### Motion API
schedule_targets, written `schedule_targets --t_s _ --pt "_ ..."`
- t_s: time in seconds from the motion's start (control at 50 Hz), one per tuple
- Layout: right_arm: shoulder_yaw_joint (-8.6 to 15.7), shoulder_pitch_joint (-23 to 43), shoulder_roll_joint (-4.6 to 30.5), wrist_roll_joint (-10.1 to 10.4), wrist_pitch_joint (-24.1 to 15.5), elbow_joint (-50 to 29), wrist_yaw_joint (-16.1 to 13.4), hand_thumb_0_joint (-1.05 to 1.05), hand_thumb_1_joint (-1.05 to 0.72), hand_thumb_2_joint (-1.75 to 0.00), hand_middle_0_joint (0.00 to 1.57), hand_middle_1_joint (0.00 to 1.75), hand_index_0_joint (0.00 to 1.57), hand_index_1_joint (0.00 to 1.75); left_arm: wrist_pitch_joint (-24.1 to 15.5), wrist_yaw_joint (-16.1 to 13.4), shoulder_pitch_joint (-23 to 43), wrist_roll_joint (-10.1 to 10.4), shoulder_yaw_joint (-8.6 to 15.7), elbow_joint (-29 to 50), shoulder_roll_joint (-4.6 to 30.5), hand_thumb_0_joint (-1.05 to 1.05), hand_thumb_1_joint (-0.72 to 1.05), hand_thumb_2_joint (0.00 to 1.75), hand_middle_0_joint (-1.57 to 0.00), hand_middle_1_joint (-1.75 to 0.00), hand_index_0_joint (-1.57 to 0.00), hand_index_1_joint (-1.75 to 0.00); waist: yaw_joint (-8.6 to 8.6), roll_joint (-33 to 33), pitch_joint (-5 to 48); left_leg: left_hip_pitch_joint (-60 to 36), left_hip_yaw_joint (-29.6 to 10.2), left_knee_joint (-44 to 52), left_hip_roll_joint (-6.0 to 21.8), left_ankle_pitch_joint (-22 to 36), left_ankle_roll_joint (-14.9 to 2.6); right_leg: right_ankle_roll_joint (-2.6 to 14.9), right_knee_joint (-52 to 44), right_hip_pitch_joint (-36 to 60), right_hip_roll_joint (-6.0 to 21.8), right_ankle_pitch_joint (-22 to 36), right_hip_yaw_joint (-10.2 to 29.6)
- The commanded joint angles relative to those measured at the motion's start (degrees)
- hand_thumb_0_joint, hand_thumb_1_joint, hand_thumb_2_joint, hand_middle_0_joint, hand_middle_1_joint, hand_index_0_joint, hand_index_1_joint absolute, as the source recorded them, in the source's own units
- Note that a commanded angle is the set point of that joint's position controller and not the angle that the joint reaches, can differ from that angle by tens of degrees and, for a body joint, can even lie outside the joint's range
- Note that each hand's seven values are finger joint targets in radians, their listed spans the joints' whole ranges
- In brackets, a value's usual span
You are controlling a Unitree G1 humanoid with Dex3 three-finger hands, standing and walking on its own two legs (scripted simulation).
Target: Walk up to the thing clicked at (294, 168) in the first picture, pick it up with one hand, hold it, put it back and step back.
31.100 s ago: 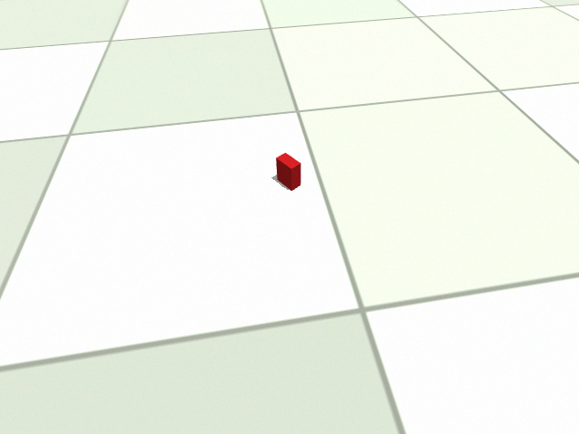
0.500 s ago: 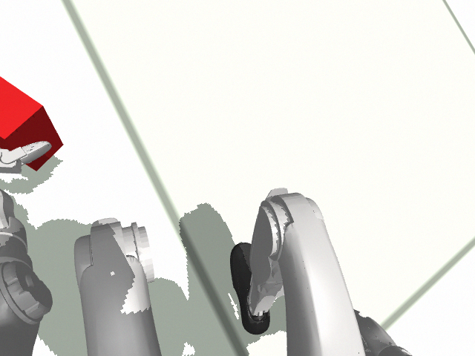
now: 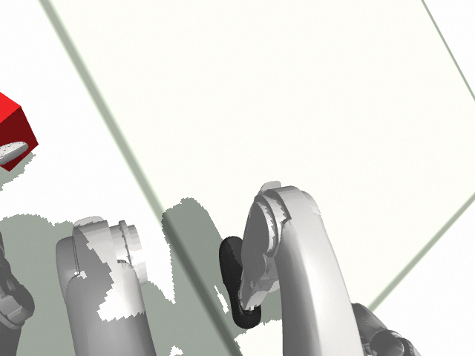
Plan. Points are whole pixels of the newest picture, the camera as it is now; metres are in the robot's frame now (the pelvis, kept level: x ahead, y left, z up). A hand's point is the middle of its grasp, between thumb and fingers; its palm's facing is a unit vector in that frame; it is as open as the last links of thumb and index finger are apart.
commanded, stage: lower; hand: left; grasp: from the side
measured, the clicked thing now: out of the picture +0.49 +0.31 -0.15
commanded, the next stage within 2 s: loosen in 0.56 s
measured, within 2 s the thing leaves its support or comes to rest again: rests again in 1.96 s
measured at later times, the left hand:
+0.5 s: hand out of the picture +0.47 +0.31 -0.18, palm faces +0.51 -0.86 -0.08, open 14.0 cm
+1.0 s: hand out of the picture +0.48 +0.31 -0.20, palm faces +0.49 -0.87 -0.08, open 14.0 cm
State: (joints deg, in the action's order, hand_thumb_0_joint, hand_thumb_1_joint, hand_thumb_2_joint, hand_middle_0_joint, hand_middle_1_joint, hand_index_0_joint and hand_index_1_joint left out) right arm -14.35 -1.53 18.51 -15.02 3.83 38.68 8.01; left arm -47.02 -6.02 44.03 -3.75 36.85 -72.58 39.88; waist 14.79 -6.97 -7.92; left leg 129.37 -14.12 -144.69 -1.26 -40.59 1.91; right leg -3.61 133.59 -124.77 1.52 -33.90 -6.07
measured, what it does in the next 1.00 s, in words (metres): stands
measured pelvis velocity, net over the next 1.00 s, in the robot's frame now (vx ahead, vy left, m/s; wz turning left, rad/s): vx -0.01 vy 0.02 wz -0.09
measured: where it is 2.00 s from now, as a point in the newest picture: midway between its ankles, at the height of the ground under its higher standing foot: (185, 324)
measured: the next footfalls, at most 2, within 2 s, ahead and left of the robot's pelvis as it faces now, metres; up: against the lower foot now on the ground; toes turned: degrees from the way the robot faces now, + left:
none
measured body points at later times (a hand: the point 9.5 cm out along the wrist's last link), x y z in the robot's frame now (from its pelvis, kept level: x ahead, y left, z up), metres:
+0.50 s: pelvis -0.01 +0.01 -0.01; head +0.26 +0.15 +0.31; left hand +0.44 +0.36 -0.18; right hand +0.09 -0.27 -0.07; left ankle +0.08 +0.13 -0.28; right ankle +0.13 -0.14 -0.28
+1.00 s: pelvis -0.01 +0.02 -0.01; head +0.26 +0.18 +0.30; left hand +0.45 +0.36 -0.19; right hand +0.10 -0.26 -0.05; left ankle +0.08 +0.13 -0.28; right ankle +0.13 -0.14 -0.28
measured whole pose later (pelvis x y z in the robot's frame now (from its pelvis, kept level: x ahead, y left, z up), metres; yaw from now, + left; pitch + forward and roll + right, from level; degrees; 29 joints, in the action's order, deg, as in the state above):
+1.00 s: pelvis -0.01 +0.02 -0.01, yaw -5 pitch +17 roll -19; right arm -27.5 6.8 20.9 -20.9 3.8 32.9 8.5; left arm -56.1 -10.0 46.5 -5.4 36.8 -87.0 55.3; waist 17.6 -14.8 -18.1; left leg 127.6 -20.3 -150.5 -0.7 -41.8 0.5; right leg -4.4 133.3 -120.1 -1.1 -32.2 -10.9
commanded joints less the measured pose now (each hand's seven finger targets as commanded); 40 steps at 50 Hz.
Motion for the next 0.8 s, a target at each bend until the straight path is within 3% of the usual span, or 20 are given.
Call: schedule_targets --t_s 0.0,0.02,0.08,0.14,0.24,0.3,0.36,0.42,0.52,0.58,0.64,0.66,0.72,0.78 --pt "4.21 -6.72 18.48 -0.1 0.21 -0.75 -0.63 0.0 -0.9 -0.91 0.2 0.3 0.2 0.3 -6.99 0.7 18.56 1.19 -2.75 7.88 13.18 0.0 0.11 1.1 -0.97 -1.19 -0.99 -1.18 4.35 26.34 35.69 -23.78 5.65 17.57 2.47 9.65 -0.98 4.63 -8.56 19.09 -2.59 9.47 -5.56" --pt "3.74 -7.7 18.96 -0.21 0.22 -0.32 -0.6 0.0 -0.9 -0.91 0.2 0.3 0.2 0.3 -7.04 0.64 17.45 1.43 -1.58 6.49 14.43 0.0 0.11 1.11 -0.98 -1.21 -1.0 -1.2 4.52 26.05 35.5 -24.54 5.26 17.28 2.54 11.05 -0.94 4.55 -8.68 19.93 -2.57 10.71 -5.85" --pt "2.77 -7.13 19.35 -0.43 0.39 -0.59 -0.47 0.0 -0.89 -0.9 0.2 0.3 0.2 0.3 -7.55 1.06 17.7 1.57 -2.85 4.11 14.41 0.0 0.13 1.09 -0.96 -1.19 -0.99 -1.18 4.81 24.09 34.46 -24.0 4.45 16.94 2.57 9.65 -1.16 4.36 -8.54 19.71 -2.71 9.44 -6.72" --pt "1.49 -5.95 20.01 -0.81 0.39 -1.34 -0.23 0.0 -0.88 -0.9 0.2 0.3 0.2 0.3 -8.63 1.2 17.13 1.85 -1.75 3.12 16.81 0.0 0.17 1.11 -0.98 -1.21 -1.01 -1.19 4.85 24.33 35.24 -25.81 3.28 17.0 2.88 10.77 -0.84 4.18 -7.7 20.61 -2.71 10.14 -7.56" --pt "-0.38 -3.71 20.75 -1.51 0.29 -1.97 -0.37 0.0 -0.88 -0.9 0.2 0.3 0.2 0.3 -12.01 0.07 20.57 2.68 2.29 5.49 23.95 0.0 0.16 1.15 -0.99 -1.23 -1.02 -1.22 4.66 26.34 36.18 -25.66 2.88 15.52 3.33 10.01 -0.98 3.99 -7.24 22.85 -3.19 9.88 -7.32" --pt "-1.45 -2.93 21.19 -2.51 0.43 -1.94 -0.57 0.0 -0.89 -0.9 0.2 0.3 0.2 0.3 -13.71 -1.3 21.22 2.27 4.43 7.03 27.93 0.0 0.18 1.15 -0.97 -1.21 -0.99 -1.2 4.67 30.32 36.63 -27.86 2.87 15.12 3.7 11.86 -0.46 4.06 -6.65 23.78 -3.45 11.18 -7.36" --pt "-1.83 -2.23 21.89 -3.51 0.58 -1.97 -0.61 0.0 -0.89 -0.9 0.2 0.3 0.2 0.3 -14.5 -2.45 21.1 0.66 4.5 7.7 30.12 0.0 0.18 1.14 -0.94 -1.19 -0.97 -1.18 5.11 34.1 36.68 -31.31 2.56 15.25 4.05 14.24 0.13 4.25 -6.03 23.54 -3.55 12.73 -7.81" --pt "-2.2 -1.09 22.47 -4.07 0.65 -2.39 -0.61 0.0 -0.89 -0.9 0.2 0.3 0.2 0.3 -14.29 -2.61 20.93 -0.57 2.9 5.77 29.49 0.0 0.2 1.14 -0.94 -1.19 -0.96 -1.18 6.51 34.57 34.05 -31.2 2.01 15.36 4.37 13.87 0.37 4.25 -5.79 21.93 -3.64 12.34 -8.84" --pt "-3.23 -0.89 23.11 -4.63 1.19 -2.73 -0.61 0.0 -0.89 -0.9 0.2 0.3 0.2 0.3 -12.92 -1.76 17.15 -0.66 0.29 0.11 25.97 0.0 0.22 1.16 -0.96 -1.22 -0.99 -1.21 8.23 31.4 31.0 -30.61 0.9 15.13 4.61 14.3 0.45 3.71 -5.98 21.29 -3.69 13.02 -10.56" --pt "-4.06 -0.39 23.13 -4.4 1.11 -3.17 -0.53 0.0 -0.88 -0.9 0.2 0.3 0.2 0.3 -12.27 -1.47 16.05 -0.25 -1.63 -3.0 24.43 0.0 0.23 1.18 -0.98 -1.25 -1.01 -1.23 8.96 28.38 29.01 -27.92 0.2 14.81 4.53 12.83 -0.09 3.46 -6.13 21.34 -3.87 12.6 -11.1" --pt "-4.83 0.11 23.5 -4.29 0.94 -3.77 -0.61 0.0 -0.87 -0.89 0.2 0.3 0.2 0.3 -12.83 -1.44 16.21 1.32 -1.31 -4.36 24.22 0.0 0.28 1.19 -0.99 -1.26 -1.02 -1.24 9.37 25.28 28.64 -26.24 -0.34 14.11 4.4 11.82 -0.59 3.11 -6.67 22.61 -4.03 12.48 -11.45" --pt "-4.99 0.36 23.74 -4.35 0.84 -3.83 -0.63 0.0 -0.87 -0.89 0.2 0.3 0.2 0.3 -13.16 -1.56 17.13 1.29 -1.7 -4.25 24.33 0.0 0.27 1.11 -1.01 -1.2 -1.05 -1.17 9.45 25.99 27.81 -26.96 -1.02 14.78 4.58 11.78 -0.32 3.17 -6.29 21.65 -3.92 12.29 -11.74" --pt "-5.38 1.35 24.0 -4.45 0.77 -4.49 -0.61 0.0 -0.86 -0.88 0.2 0.3 0.2 0.3 -14.89 -2.54 18.87 1.56 1.03 -1.09 28.74 0.0 0.1 0.87 -0.82 -0.96 -0.86 -0.93 7.96 28.62 28.72 -28.87 -1.65 15.32 4.89 12.02 0.2 3.33 -5.66 22.03 -4.01 12.02 -11.79" --pt "-5.91 2.17 23.56 -4.85 0.51 -4.5 -0.42 0.0 -0.88 -0.88 0.2 0.3 0.2 0.3 -16.34 -3.34 20.4 1.38 2.16 1.31 31.3 0.0 -0.03 0.63 -0.72 -0.79 -0.75 -0.75 7.72 30.71 29.5 -29.08 -0.84 14.66 5.0 11.66 0.12 3.49 -5.93 23.23 -4.37 11.91 -10.92"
